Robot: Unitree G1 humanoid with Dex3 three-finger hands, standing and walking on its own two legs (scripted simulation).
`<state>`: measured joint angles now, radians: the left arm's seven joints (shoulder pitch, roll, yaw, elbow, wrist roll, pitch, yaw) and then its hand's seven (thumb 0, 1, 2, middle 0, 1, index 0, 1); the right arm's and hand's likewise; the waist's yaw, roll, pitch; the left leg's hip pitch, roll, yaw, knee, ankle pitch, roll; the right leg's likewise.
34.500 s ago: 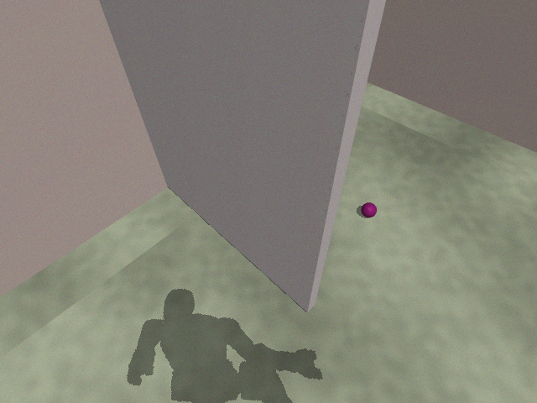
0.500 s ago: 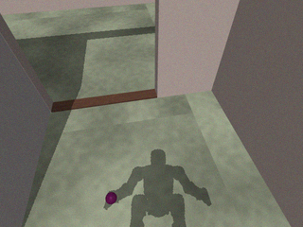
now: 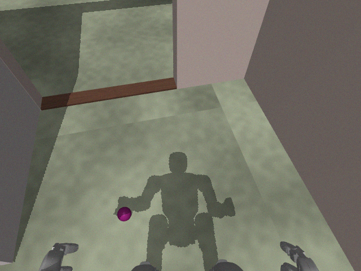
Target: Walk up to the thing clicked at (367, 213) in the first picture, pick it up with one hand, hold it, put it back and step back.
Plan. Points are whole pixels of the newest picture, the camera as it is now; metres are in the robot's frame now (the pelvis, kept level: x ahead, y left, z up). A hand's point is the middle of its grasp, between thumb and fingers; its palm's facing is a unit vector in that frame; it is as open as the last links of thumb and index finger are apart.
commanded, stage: rise first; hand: left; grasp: from above
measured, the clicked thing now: (124, 214) +0.43 +0.28 -0.70
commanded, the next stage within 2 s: none
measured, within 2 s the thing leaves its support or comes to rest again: neither
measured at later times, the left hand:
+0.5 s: hand out of the picture +0.14 +0.28 -0.23, palm faces -0.24 -0.82 -0.52, open 14.1 cm
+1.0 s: hand (95, 237) +0.28 +0.32 -0.43, palm faces -0.47 -0.33 -0.82, open 14.0 cm
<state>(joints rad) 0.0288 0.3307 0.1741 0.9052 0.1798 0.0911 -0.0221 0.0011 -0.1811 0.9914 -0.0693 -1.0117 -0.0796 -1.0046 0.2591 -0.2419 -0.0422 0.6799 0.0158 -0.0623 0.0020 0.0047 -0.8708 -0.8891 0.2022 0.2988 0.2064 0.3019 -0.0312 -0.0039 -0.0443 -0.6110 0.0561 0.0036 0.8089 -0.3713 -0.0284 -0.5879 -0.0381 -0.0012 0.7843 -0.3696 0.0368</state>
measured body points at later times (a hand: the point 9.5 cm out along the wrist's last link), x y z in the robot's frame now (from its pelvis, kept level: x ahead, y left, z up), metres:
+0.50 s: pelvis -0.02 +0.00 -0.09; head +0.10 +0.02 +0.34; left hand +0.15 +0.32 -0.20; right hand +0.18 -0.25 -0.17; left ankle +0.02 +0.14 -0.70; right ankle +0.01 -0.15 -0.70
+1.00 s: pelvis -0.08 -0.01 -0.30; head +0.13 +0.01 +0.10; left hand +0.30 +0.34 -0.38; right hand +0.06 -0.28 -0.44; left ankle +0.01 +0.13 -0.70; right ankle +0.01 -0.15 -0.70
